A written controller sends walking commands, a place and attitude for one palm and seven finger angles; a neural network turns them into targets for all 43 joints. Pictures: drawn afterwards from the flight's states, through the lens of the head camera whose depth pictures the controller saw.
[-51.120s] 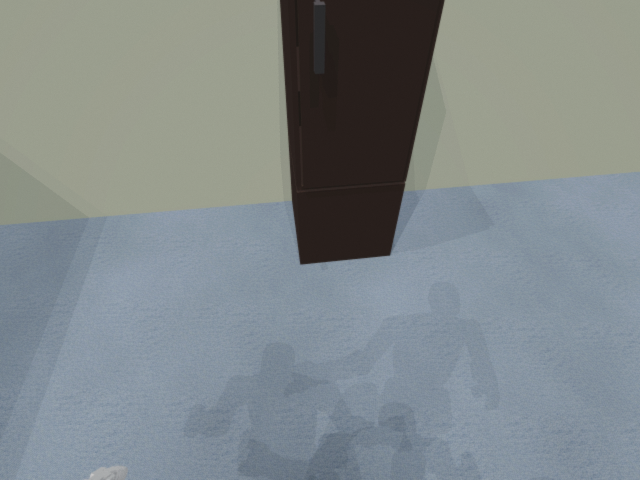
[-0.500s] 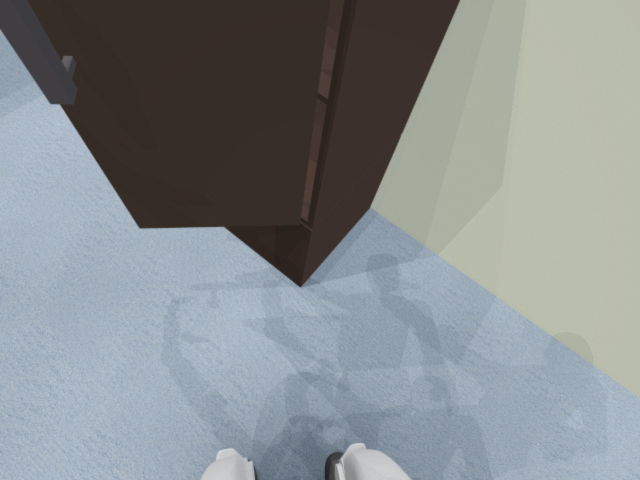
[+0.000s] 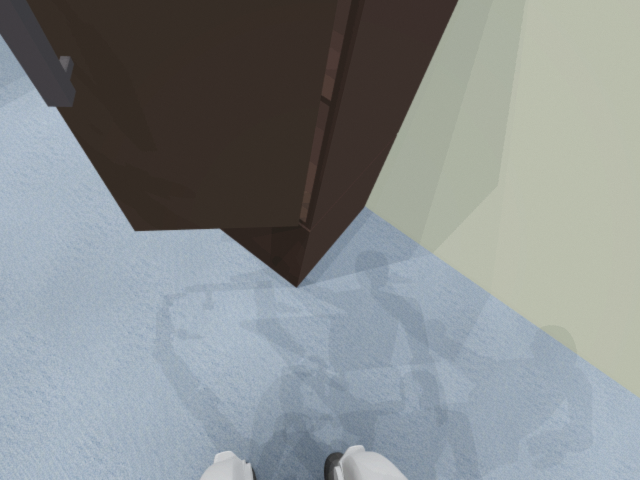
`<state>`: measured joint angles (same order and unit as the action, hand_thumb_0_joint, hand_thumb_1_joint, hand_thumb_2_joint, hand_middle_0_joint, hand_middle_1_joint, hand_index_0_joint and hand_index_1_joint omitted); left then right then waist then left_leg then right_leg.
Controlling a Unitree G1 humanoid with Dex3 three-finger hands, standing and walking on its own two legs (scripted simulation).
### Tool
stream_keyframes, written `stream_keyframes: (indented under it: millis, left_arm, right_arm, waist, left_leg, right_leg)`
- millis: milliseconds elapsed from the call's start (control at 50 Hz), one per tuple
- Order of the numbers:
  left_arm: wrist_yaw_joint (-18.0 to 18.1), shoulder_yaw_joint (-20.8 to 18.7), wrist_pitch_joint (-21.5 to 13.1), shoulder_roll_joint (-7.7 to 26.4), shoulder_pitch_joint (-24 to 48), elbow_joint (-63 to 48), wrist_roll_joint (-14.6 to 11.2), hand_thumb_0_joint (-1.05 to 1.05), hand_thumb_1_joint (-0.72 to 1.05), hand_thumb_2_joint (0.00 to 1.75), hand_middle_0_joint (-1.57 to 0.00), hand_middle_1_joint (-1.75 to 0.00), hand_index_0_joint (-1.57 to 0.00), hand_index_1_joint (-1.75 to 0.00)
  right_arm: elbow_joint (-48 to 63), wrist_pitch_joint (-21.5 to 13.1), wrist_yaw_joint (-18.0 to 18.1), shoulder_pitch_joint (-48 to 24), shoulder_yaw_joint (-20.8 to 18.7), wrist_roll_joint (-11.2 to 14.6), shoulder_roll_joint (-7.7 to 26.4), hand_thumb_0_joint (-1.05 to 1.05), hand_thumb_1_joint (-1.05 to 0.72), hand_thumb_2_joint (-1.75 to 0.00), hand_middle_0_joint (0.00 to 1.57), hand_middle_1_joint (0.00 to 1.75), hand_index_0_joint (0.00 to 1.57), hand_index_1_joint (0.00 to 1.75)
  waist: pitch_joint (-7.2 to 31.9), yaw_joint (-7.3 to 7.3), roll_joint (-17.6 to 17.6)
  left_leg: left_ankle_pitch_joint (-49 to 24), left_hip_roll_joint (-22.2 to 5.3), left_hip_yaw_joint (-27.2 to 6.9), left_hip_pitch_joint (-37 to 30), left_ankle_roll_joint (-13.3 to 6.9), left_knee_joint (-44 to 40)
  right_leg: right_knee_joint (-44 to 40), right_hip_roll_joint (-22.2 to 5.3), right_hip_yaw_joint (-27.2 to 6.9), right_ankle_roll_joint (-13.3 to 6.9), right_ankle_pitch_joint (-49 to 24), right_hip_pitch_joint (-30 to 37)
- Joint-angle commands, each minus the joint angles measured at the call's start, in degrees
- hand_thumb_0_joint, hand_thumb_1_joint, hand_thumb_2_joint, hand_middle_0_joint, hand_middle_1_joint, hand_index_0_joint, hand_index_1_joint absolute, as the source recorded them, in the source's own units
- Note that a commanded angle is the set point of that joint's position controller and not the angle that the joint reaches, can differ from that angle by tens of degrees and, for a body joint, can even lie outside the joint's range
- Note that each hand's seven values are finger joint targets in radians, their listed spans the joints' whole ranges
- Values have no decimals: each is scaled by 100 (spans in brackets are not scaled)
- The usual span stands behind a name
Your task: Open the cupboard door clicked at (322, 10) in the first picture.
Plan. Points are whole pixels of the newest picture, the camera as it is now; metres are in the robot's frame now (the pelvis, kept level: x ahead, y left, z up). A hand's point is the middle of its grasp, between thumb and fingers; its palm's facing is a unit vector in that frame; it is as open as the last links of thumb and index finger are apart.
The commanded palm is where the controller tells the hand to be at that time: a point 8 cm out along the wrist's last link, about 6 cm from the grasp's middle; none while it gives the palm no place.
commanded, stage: move the hooked fingers beside the handle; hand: left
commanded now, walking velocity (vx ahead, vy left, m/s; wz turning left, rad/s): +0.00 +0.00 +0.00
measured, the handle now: (29, 21) +0.57 +0.23 +0.17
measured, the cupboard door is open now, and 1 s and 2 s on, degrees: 43 43 43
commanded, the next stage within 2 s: slide the fingers in behind the handle in 0.16 s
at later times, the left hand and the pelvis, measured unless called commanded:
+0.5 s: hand out of the picture +0.51 +0.28 +0.18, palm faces +0.00 -1.00 +0.01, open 14.0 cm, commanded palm +0.50 +0.32 +0.17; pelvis +0.00 -0.01 +0.00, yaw +1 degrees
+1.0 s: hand out of the picture +0.51 +0.26 +0.18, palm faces -0.01 -1.00 +0.00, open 14.0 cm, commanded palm +0.50 +0.30 +0.17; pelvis +0.00 -0.01 +0.00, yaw +1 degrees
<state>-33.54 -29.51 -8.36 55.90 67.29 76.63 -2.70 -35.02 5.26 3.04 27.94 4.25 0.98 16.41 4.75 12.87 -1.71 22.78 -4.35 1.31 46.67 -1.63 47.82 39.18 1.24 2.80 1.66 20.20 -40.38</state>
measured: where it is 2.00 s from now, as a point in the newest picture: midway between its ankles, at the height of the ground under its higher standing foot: outside the picture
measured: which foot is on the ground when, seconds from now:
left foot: down 0.00-1.00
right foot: down 0.00-1.00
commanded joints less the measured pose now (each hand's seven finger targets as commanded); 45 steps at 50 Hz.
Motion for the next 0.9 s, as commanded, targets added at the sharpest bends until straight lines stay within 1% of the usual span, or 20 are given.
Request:
stream_keyframes:
  millis: [0,40,100,140,180,240,300,360,400,440,480,540,580,600,680,720,760,780,820,880]
  left_arm:
    - [32,-152,-296,1442,2152,-1379,-226,0,-50,30,-30,-120,-30,-120]
    - [59,-198,-258,1453,2012,-1191,-264,0,-50,30,-30,-120,-30,-120]
    - [117,-53,-322,1406,2185,-1200,-172,0,-50,30,-30,-120,-30,-120]
    - [157,-121,-410,1438,2250,-1340,-198,0,-50,30,-30,-120,-30,-120]
    - [135,-147,-521,1400,2415,-1660,-268,0,-50,30,-30,-120,-30,-120]
    - [98,-70,-443,1256,2246,-1262,-319,0,-50,30,-30,-120,-30,-120]
    - [114,-42,-373,1226,2094,-1202,-290,0,-50,30,-30,-120,-30,-120]
    - [176,266,-378,877,2405,-1327,-295,0,-50,30,-30,-120,-30,-120]
    - [215,28,-397,1159,2317,-1227,-308,0,-50,30,-30,-120,-30,-120]
    - [226,106,-407,1109,2473,-1214,-320,0,-50,30,-30,-120,-30,-120]
    - [257,11,-486,1202,2485,-1439,-316,0,-50,30,-30,-120,-30,-120]
    - [294,-2,-439,1235,2349,-1181,-278,0,-50,30,-30,-120,-30,-120]
    - [296,20,-462,1185,2332,-1306,-282,0,-50,30,-30,-120,-30,-120]
    - [313,-110,-473,1336,2298,-1315,-272,0,-50,30,-30,-120,-30,-120]
    - [301,-168,-495,1309,2176,-1494,-320,0,-50,30,-30,-120,-30,-120]
    - [284,-250,-432,1341,1865,-1273,-355,0,-50,30,-30,-120,-30,-120]
    - [273,-32,-413,1109,1986,-1292,-361,0,-50,30,-30,-120,-30,-120]
    - [293,-68,-408,1202,2050,-1282,-320,0,-50,30,-30,-120,-30,-120]
    - [307,68,-428,974,2105,-1369,-352,0,-50,30,-30,-120,-30,-120]
    - [311,11,-500,1013,2250,-1401,-418,0,-50,30,-30,-120,-30,-120]
  right_arm:
    - [145,-59,71,1119,-519,-27,1291,0,-90,-90,20,30,20,30]
    - [182,-61,57,1070,-507,-11,1307,0,-90,-90,20,30,20,30]
    - [195,-66,71,999,-479,-1,1292,0,-90,-90,20,30,20,30]
    - [186,-75,75,1031,-500,-13,1295,0,-90,-90,20,30,20,30]
    - [170,-79,77,1011,-525,-23,1281,0,-90,-90,20,30,20,30]
    - [158,-79,60,923,-507,9,1276,0,-90,-90,20,30,20,30]
    - [183,-90,77,882,-495,29,1266,0,-90,-90,20,30,20,30]
    - [172,-124,107,868,-494,21,1245,0,-90,-90,20,30,20,30]
    - [153,-132,121,877,-494,27,1280,0,-90,-90,20,30,20,30]
    - [136,-160,126,843,-479,28,1268,0,-90,-90,20,30,20,30]
    - [133,-174,120,869,-491,18,1268,0,-90,-90,20,30,20,30]
    - [134,-167,114,864,-481,32,1259,0,-90,-90,20,30,20,30]
    - [152,-179,109,841,-480,33,1249,0,-90,-90,20,30,20,30]
    - [145,-170,111,872,-489,24,1259,0,-90,-90,20,30,20,30]
    - [180,-155,69,860,-517,28,1246,0,-90,-90,20,30,20,30]
    - [203,-141,67,831,-518,42,1252,0,-90,-90,20,30,20,30]
    - [210,-136,74,813,-505,50,1241,0,-90,-90,20,30,20,30]
    - [192,-136,78,813,-517,53,1248,0,-90,-90,20,30,20,30]
    - [180,-161,78,832,-533,46,1235,0,-90,-90,20,30,20,30]
    - [120,-189,90,864,-538,36,1259,0,-90,-90,20,30,20,30]
  waist:
    - [2677,-144,-1512]
    - [2484,-121,-1107]
    - [2264,-99,-1351]
    - [2484,-96,-1266]
    - [2885,-108,-1576]
    - [2502,-94,-1252]
    - [2508,-148,-1249]
    - [2319,0,-1167]
    - [2464,-45,-1060]
    - [2363,2,-1092]
    - [2645,-71,-1277]
    - [2443,-46,-909]
    - [2600,-104,-1197]
    - [2616,-125,-1070]
    - [2778,-186,-1125]
    - [2532,-219,-873]
    - [2332,-150,-914]
    - [2310,-144,-932]
    - [2385,-107,-1029]
    - [2450,-62,-952]
  left_leg:
    - [-4017,63,-626,-3617,123,-214]
    - [-3598,103,-547,-3268,58,-255]
    - [-3410,131,-546,-3181,69,-271]
    - [-3568,114,-575,-3313,75,-254]
    - [-4072,91,-611,-3740,138,-196]
    - [-3583,136,-544,-3370,75,-235]
    - [-3457,178,-494,-3227,34,-248]
    - [-3151,184,-492,-3142,2,-312]
    - [-3066,177,-500,-3129,-2,-291]
    - [-2812,205,-420,-2932,-34,-304]
    - [-3094,202,-449,-3150,-15,-298]
    - [-2835,225,-400,-2788,-59,-308]
    - [-2926,236,-378,-2942,-44,-325]
    - [-2967,227,-404,-2916,-46,-311]
    - [-3101,249,-357,-2975,-51,-334]
    - [-2923,261,-304,-2729,-80,-354]
    - [-2767,282,-281,-2652,-94,-409]
    - [-2685,267,-298,-2663,-88,-407]
    - [-2733,255,-310,-2818,-75,-412]
    - [-2717,233,-359,-2913,-69,-419]
  right_leg:
    - [-220,345,192,-196,-2050,-94]
    - [-244,346,175,-177,-2085,67]
    - [-228,316,157,-197,-1964,-43]
    - [-215,319,152,-195,-2064,78]
    - [-183,321,138,-200,-2205,66]
    - [-240,323,135,-187,-2135,135]
    - [-236,297,105,-189,-2222,257]
    - [-262,288,119,-196,-2096,205]
    - [-266,280,83,-192,-2097,289]
    - [-293,262,38,-169,-2103,377]
    - [-255,263,37,-186,-2253,453]
    - [-265,259,24,-156,-2267,604]
    - [-264,256,8,-168,-2312,615]
    - [-248,257,17,-171,-2350,674]
    - [-243,267,6,-169,-2568,848]
    - [-278,261,-12,-156,-2572,920]
    - [-297,262,-7,-171,-2464,832]
    - [-321,252,-14,-152,-2366,770]
    - [-337,259,-19,-161,-2334,704]
    - [-332,263,-10,-166,-2252,649]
